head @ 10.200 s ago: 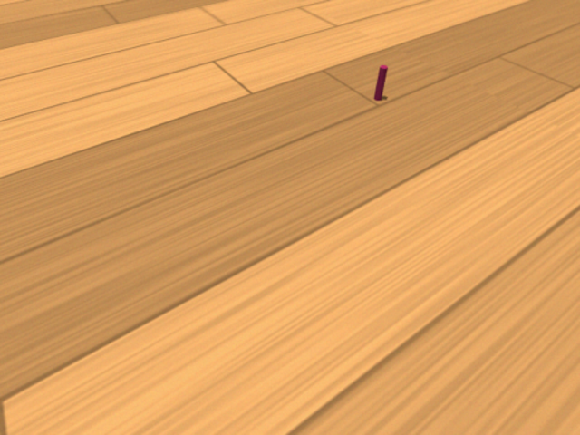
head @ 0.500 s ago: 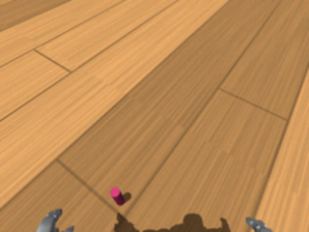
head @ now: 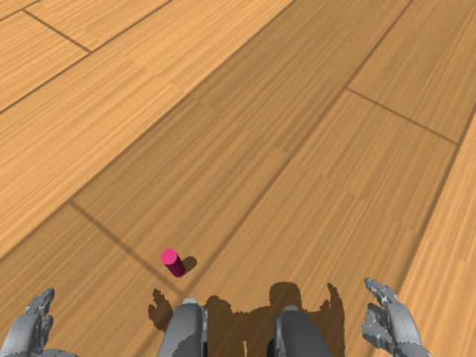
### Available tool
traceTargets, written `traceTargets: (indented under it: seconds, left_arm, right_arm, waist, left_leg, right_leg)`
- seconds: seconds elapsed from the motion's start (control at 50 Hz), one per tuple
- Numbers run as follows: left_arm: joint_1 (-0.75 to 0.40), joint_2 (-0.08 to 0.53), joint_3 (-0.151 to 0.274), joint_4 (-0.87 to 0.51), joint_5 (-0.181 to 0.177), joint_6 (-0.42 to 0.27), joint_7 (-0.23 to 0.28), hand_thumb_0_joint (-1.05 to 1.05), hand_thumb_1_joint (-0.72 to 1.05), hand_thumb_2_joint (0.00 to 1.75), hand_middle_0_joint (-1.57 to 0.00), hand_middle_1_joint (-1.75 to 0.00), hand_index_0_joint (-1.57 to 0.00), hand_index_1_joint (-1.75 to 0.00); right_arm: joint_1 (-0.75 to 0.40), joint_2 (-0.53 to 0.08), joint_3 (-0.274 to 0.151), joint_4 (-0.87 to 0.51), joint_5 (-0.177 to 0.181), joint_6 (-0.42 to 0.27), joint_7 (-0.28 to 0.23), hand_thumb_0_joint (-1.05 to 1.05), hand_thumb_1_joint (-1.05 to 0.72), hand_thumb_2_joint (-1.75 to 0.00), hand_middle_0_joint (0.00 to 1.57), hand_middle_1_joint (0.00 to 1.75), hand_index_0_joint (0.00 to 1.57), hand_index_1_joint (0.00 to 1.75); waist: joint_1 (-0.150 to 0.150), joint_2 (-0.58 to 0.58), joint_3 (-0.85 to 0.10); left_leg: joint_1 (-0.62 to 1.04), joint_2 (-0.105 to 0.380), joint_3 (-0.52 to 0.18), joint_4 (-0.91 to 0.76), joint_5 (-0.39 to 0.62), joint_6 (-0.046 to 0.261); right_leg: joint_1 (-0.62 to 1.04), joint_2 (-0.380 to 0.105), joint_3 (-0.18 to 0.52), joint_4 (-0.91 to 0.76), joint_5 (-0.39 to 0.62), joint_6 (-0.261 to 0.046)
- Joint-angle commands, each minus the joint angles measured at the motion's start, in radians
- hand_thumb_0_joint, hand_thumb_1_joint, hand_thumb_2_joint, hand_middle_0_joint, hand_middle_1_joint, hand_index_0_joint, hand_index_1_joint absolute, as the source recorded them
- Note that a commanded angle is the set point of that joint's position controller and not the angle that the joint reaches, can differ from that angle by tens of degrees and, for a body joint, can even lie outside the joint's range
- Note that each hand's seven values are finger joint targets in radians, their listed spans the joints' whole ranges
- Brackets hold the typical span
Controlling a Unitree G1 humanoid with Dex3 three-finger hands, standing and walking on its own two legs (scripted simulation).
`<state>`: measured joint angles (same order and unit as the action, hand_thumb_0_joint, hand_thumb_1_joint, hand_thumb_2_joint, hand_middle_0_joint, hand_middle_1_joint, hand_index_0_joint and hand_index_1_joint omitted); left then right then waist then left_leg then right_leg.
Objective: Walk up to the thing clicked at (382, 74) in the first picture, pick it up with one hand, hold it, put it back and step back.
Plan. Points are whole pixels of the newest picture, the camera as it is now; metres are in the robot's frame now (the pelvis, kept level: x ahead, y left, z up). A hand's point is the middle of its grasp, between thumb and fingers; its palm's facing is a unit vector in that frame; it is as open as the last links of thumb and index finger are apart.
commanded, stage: go down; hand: left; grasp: from the side
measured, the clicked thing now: (174, 264) +0.37 +0.21 -0.56
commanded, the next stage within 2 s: none
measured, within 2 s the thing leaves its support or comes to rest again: neither
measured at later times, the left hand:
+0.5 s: hand (73, 288) +0.25 +0.35 -0.20, palm faces +0.15 -0.96 -0.22, open 17.5 cm
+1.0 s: hand (71, 272) +0.28 +0.38 -0.23, palm faces +0.16 -0.97 -0.17, open 17.4 cm
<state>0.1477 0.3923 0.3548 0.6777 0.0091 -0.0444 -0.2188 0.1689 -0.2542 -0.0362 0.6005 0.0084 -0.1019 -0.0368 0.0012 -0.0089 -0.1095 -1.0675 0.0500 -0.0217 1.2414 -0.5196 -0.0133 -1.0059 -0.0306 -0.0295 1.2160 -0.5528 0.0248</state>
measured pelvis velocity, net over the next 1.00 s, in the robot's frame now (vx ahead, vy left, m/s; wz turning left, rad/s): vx -0.06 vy -0.01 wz -0.07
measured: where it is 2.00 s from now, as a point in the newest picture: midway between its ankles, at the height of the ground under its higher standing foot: outside the picture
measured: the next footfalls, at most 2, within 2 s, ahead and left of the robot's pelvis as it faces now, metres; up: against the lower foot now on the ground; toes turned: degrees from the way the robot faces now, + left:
none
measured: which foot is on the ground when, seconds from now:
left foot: down 0.00-1.00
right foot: down 0.00-1.00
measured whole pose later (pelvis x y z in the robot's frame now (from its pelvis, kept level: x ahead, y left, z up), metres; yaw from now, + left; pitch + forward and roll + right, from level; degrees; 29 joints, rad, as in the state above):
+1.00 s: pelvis -0.06 -0.01 -0.21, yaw -4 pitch +32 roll -5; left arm -0.34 0.74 0.73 0.95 -0.16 -0.33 -0.60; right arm 0.12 -0.34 0.04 0.68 -0.03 -0.17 -0.04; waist -0.03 -0.02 -0.15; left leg -1.92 0.06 -0.11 2.00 -0.65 -0.03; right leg -1.84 0.00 -0.06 1.97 -0.70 0.01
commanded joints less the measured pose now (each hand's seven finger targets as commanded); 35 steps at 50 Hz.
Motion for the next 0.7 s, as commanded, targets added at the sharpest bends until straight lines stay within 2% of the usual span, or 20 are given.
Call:
traceTargets:
  seconds: [0.0, 0.04, 0.08, 0.12, 0.14, 0.16, 0.18, 0.2, 0.22, 0.24, 0.28, 0.32, 0.34, 0.38, 0.42, 0.44, 0.46, 0.54, 0.64, 0.68]
  left_arm:
    - [-0.197, 0.308, 0.143, -0.098, -0.027, -0.099, -0.013, 0.00, -0.61, 0.00, -0.09, -0.03, -0.09, -0.03]
    - [-0.211, 0.326, 0.163, -0.053, -0.040, -0.148, -0.049, 0.00, -0.61, 0.00, -0.08, -0.05, -0.09, -0.04]
    - [-0.261, 0.389, 0.198, -0.108, -0.055, -0.200, -0.094, 0.00, -0.61, 0.00, -0.08, -0.06, -0.08, -0.06]
    - [-0.241, 0.370, 0.185, -0.064, -0.065, -0.223, -0.133, 0.00, -0.61, 0.00, -0.08, -0.08, -0.08, -0.07]
    - [-0.261, 0.394, 0.205, -0.055, -0.071, -0.234, -0.146, 0.00, -0.61, 0.01, -0.07, -0.09, -0.08, -0.08]
    - [-0.250, 0.414, 0.228, -0.033, -0.072, -0.242, -0.157, 0.00, -0.61, 0.02, -0.07, -0.10, -0.08, -0.09]
    - [-0.224, 0.378, 0.223, 0.022, -0.082, -0.243, -0.169, 0.00, -0.61, 0.02, -0.08, -0.10, -0.08, -0.10]
    - [-0.230, 0.391, 0.235, 0.014, -0.091, -0.248, -0.181, 0.00, -0.61, 0.02, -0.08, -0.10, -0.08, -0.10]
    - [-0.242, 0.428, 0.274, -0.014, -0.100, -0.254, -0.186, 0.00, -0.61, 0.04, -0.08, -0.10, -0.07, -0.10]
    - [-0.229, 0.443, 0.282, -0.027, -0.102, -0.254, -0.194, 0.00, -0.61, 0.04, -0.08, -0.11, -0.08, -0.11]
    - [-0.224, 0.451, 0.289, -0.059, -0.114, -0.253, -0.207, 0.00, -0.61, 0.04, -0.07, -0.10, -0.07, -0.10]
    - [-0.217, 0.450, 0.310, -0.033, -0.130, -0.251, -0.218, 0.00, -0.61, 0.05, -0.07, -0.10, -0.07, -0.11]
    - [-0.244, 0.500, 0.352, -0.058, -0.137, -0.258, -0.218, 0.00, -0.61, 0.05, -0.07, -0.11, -0.07, -0.11]
    - [-0.289, 0.492, 0.347, -0.060, -0.146, -0.273, -0.226, 0.00, -0.61, 0.07, -0.07, -0.12, -0.07, -0.12]
    - [-0.331, 0.509, 0.371, -0.040, -0.157, -0.293, -0.235, 0.00, -0.61, 0.08, -0.06, -0.13, -0.07, -0.13]
    - [-0.374, 0.481, 0.346, -0.029, -0.161, -0.304, -0.246, 0.00, -0.61, 0.08, -0.06, -0.13, -0.07, -0.12]
    - [-0.404, 0.500, 0.357, -0.021, -0.164, -0.317, -0.254, 0.00, -0.61, 0.09, -0.06, -0.14, -0.06, -0.14]
    - [-0.492, 0.575, 0.366, 0.008, -0.159, -0.349, -0.289, 0.00, -0.57, 0.08, -0.06, -0.13, -0.07, -0.12]
    - [-0.539, 0.660, 0.415, 0.017, -0.169, -0.349, -0.317, 0.00, -0.56, 0.06, -0.06, -0.11, -0.07, -0.10]
    - [-0.525, 0.662, 0.430, 0.059, -0.175, -0.338, -0.320, 0.00, -0.58, 0.05, -0.07, -0.12, -0.08, -0.11]
  right_arm:
    - [0.013, -0.175, -0.062, -0.105, -0.007, -0.071, -0.026, 0.00, -0.93, -0.90, 0.20, 0.30, 0.20, 0.30]
    - [0.007, -0.176, -0.056, -0.105, -0.011, -0.086, -0.026, 0.00, -0.91, -0.90, 0.20, 0.30, 0.20, 0.30]
    - [0.018, -0.188, -0.057, -0.102, -0.018, -0.098, -0.027, 0.00, -0.90, -0.90, 0.20, 0.30, 0.20, 0.30]
    - [0.015, -0.192, -0.052, -0.097, -0.025, -0.104, -0.023, 0.00, -0.90, -0.90, 0.20, 0.30, 0.20, 0.30]
    - [0.019, -0.203, -0.049, -0.095, -0.025, -0.106, -0.021, 0.00, -0.89, -0.90, 0.20, 0.30, 0.20, 0.30]
    - [0.014, -0.212, -0.049, -0.090, -0.027, -0.105, -0.020, 0.00, -0.90, -0.90, 0.20, 0.30, 0.20, 0.30]
    - [0.012, -0.216, -0.048, -0.086, -0.026, -0.103, -0.016, 0.00, -0.89, -0.90, 0.20, 0.30, 0.20, 0.30]
    - [0.009, -0.222, -0.047, -0.090, -0.025, -0.100, -0.014, 0.00, -0.89, -0.90, 0.20, 0.30, 0.20, 0.30]
    - [0.013, -0.230, -0.051, -0.088, -0.025, -0.097, -0.013, 0.00, -0.89, -0.90, 0.20, 0.30, 0.20, 0.30]
    - [0.010, -0.236, -0.051, -0.086, -0.025, -0.095, -0.013, 0.00, -0.89, -0.90, 0.20, 0.30, 0.20, 0.30]
    - [0.009, -0.236, -0.047, -0.086, -0.028, -0.092, -0.010, 0.00, -0.89, -0.90, 0.20, 0.30, 0.20, 0.30]
    - [0.012, -0.232, -0.047, -0.062, -0.026, -0.091, -0.009, 0.00, -0.90, -0.90, 0.20, 0.30, 0.20, 0.30]
    - [0.000, -0.239, -0.047, -0.073, -0.025, -0.090, -0.009, 0.00, -0.90, -0.90, 0.20, 0.30, 0.20, 0.30]
    - [-0.004, -0.231, -0.045, -0.062, -0.026, -0.089, -0.007, 0.00, -0.90, -0.90, 0.20, 0.30, 0.20, 0.30]
    - [-0.003, -0.236, -0.044, -0.052, -0.028, -0.088, -0.007, 0.00, -0.89, -0.90, 0.20, 0.30, 0.20, 0.30]
    - [0.011, -0.228, -0.042, -0.028, -0.030, -0.088, -0.006, 0.00, -0.89, -0.90, 0.20, 0.30, 0.20, 0.30]
    - [0.012, -0.234, -0.041, -0.025, -0.030, -0.089, -0.006, 0.00, -0.89, -0.90, 0.20, 0.30, 0.20, 0.30]
    - [0.020, -0.246, -0.039, -0.011, -0.033, -0.093, -0.015, 0.00, -0.88, -0.89, 0.20, 0.30, 0.20, 0.30]
    - [0.034, -0.266, -0.025, -0.006, -0.030, -0.093, -0.020, 0.00, -0.89, -0.90, 0.20, 0.30, 0.20, 0.30]
    - [0.022, -0.268, -0.016, -0.017, -0.026, -0.093, -0.021, 0.00, -0.89, -0.90, 0.20, 0.30, 0.20, 0.30]
  waist:
    - [-0.043, 0.050, -0.253]
    - [-0.033, 0.067, -0.264]
    - [-0.024, 0.116, -0.357]
    - [-0.018, 0.141, -0.394]
    - [-0.011, 0.147, -0.420]
    - [0.007, 0.169, -0.442]
    - [0.015, 0.161, -0.450]
    - [0.029, 0.173, -0.480]
    - [0.043, 0.179, -0.537]
    - [0.057, 0.187, -0.568]
    - [0.053, 0.171, -0.609]
    - [0.044, 0.115, -0.598]
    - [0.050, 0.109, -0.600]
    - [0.031, 0.091, -0.594]
    - [0.021, 0.072, -0.585]
    - [0.005, 0.080, -0.564]
    - [0.001, 0.095, -0.554]
    - [-0.001, 0.149, -0.534]
    - [0.016, 0.177, -0.595]
    - [0.020, 0.158, -0.562]
  left_leg:
    - [0.099, -0.016, -0.017, -0.064, 0.092, 0.031]
    - [0.034, -0.025, -0.007, -0.006, 0.052, 0.034]
    - [0.022, -0.026, -0.004, 0.050, 0.081, 0.031]
    - [0.007, -0.026, -0.010, 0.092, 0.108, 0.028]
    - [0.005, -0.022, -0.026, 0.102, 0.118, 0.024]
    - [0.011, -0.020, -0.036, 0.112, 0.141, 0.019]
    - [0.012, -0.018, -0.051, 0.122, 0.163, 0.017]
    - [0.005, -0.019, -0.058, 0.136, 0.177, 0.015]
    - [0.028, -0.018, -0.061, 0.153, 0.229, 0.014]
    - [0.048, -0.017, -0.063, 0.162, 0.262, 0.013]
    - [0.043, -0.022, -0.055, 0.205, 0.343, 0.018]
    - [-0.020, -0.024, -0.051, 0.250, 0.356, 0.027]
    - [-0.053, -0.027, -0.047, 0.269, 0.350, 0.030]
    - [-0.115, -0.025, -0.044, 0.305, 0.286, 0.037]
    - [-0.166, -0.022, -0.045, 0.337, 0.249, 0.042]
    - [-0.195, -0.022, -0.041, 0.356, 0.208, 0.044]
    - [-0.201, -0.020, -0.050, 0.353, 0.156, 0.041]
    - [-0.260, -0.012, -0.056, 0.355, -0.014, 0.031]
    - [-0.264, -0.010, -0.064, 0.376, -0.033, 0.025]
    - [-0.318, -0.010, -0.067, 0.381, -0.072, 0.027]
  right_leg:
    - [-0.059, 0.026, -0.003, -0.051, 0.109, -0.042]
    - [-0.119, 0.022, 0.006, 0.000, 0.071, -0.045]
    - [-0.127, 0.016, 0.029, 0.041, 0.082, -0.046]
    - [-0.184, 0.020, 0.030, 0.090, 0.091, -0.049]
    - [-0.216, 0.021, 0.018, 0.124, 0.093, -0.052]
    - [-0.247, 0.023, 0.009, 0.155, 0.103, -0.055]
    - [-0.288, 0.026, -0.009, 0.187, 0.109, -0.059]
    - [-0.306, 0.027, -0.016, 0.212, 0.115, -0.062]
    - [-0.303, 0.029, -0.022, 0.230, 0.151, -0.063]
    - [-0.308, 0.031, -0.026, 0.242, 0.168, -0.064]
    - [-0.297, 0.035, -0.027, 0.257, 0.225, -0.063]
    - [-0.306, 0.039, -0.027, 0.277, 0.251, -0.058]
    - [-0.302, 0.038, -0.023, 0.289, 0.252, -0.057]
    - [-0.326, 0.040, -0.015, 0.306, 0.217, -0.053]
    - [-0.350, 0.042, -0.013, 0.329, 0.193, -0.052]
    - [-0.380, 0.041, -0.006, 0.336, 0.162, -0.051]
    - [-0.430, 0.042, -0.012, 0.353, 0.109, -0.055]
    - [-0.490, 0.039, 0.006, 0.365, -0.018, -0.057]
    - [-0.526, 0.044, -0.012, 0.415, -0.033, -0.061]
    - [-0.536, 0.045, -0.020, 0.431, -0.057, -0.059]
